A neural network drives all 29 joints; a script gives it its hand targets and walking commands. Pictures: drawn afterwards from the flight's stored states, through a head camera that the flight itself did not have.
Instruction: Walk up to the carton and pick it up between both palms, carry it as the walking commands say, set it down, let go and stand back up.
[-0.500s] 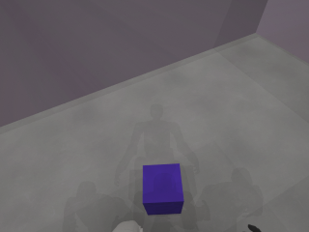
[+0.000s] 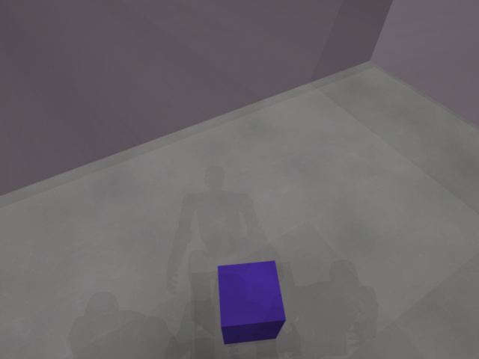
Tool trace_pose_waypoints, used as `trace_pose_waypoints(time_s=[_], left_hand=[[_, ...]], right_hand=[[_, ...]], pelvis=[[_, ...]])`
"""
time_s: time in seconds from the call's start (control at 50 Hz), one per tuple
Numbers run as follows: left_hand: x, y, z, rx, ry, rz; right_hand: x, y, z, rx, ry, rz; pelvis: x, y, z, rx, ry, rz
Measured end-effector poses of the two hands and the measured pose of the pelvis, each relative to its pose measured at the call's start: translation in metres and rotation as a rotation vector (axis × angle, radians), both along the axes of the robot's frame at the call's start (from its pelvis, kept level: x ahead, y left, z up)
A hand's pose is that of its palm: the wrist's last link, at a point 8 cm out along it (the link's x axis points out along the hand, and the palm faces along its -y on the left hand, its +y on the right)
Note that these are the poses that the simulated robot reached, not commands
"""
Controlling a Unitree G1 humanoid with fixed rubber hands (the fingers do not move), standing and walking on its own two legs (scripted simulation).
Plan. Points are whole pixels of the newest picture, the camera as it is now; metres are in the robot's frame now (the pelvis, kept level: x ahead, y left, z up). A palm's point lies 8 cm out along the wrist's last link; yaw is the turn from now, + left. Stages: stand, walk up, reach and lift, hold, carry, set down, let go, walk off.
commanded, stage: walk up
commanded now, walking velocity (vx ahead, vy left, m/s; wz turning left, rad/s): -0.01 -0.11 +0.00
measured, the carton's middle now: (248, 304) +0.37 -0.03 -0.63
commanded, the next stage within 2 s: stand in 1.06 s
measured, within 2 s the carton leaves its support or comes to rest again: neither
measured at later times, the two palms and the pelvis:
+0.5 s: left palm out of the picture +0.02 +0.17 -0.13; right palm out of the picture -0.02 -0.28 -0.15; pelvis +0.01 -0.05 +0.00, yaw +0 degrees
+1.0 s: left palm out of the picture -0.02 +0.23 -0.15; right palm out of the picture -0.02 -0.22 -0.14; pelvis -0.03 +0.00 +0.00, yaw -1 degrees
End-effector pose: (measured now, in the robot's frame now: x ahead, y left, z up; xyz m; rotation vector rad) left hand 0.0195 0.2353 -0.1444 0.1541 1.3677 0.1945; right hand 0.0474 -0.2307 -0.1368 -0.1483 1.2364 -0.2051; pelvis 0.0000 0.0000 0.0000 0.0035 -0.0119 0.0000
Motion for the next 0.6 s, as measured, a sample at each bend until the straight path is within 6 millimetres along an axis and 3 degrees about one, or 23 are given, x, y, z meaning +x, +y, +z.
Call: trace_pose_waypoints(time_s=[0.06, 0.14, 0.28, 0.38, 0.5, 0.6], left_hand=[[0.007, 0.001, 0.004, 0.026, -0.001, -0.017], [0.018, -0.014, 0.006, 0.042, -0.058, -0.032], [0.012, -0.051, 0.015, 0.011, -0.053, -0.029], [0.007, -0.065, 0.013, -0.006, -0.04, -0.026], [0.0, -0.066, 0.01, -0.009, -0.016, -0.02], [-0.008, -0.044, 0.007, 0.036, -0.018, -0.007]], right_hand=[[-0.019, -0.021, 0.001, -0.033, 0.031, -0.028], [-0.041, -0.039, -0.01, -0.018, 0.116, -0.031], [-0.058, -0.048, -0.012, 0.037, 0.188, -0.031], [-0.065, -0.05, -0.011, 0.047, 0.213, -0.038], [-0.069, -0.049, -0.011, 0.045, 0.229, -0.041], [-0.062, -0.056, -0.011, -0.001, 0.205, -0.05]], pelvis=[[-0.003, -0.009, 0.0, -0.011, 0.005, -0.005], [-0.001, -0.026, -0.004, 0.013, -0.001, 0.0], [0.004, -0.044, 0.004, 0.002, -0.011, 0.004], [0.006, -0.051, 0.005, -0.003, -0.012, 0.0], [0.007, -0.053, 0.004, -0.006, -0.007, -0.004], [-0.01, -0.047, -0.001, 0.002, 0.006, -0.004]])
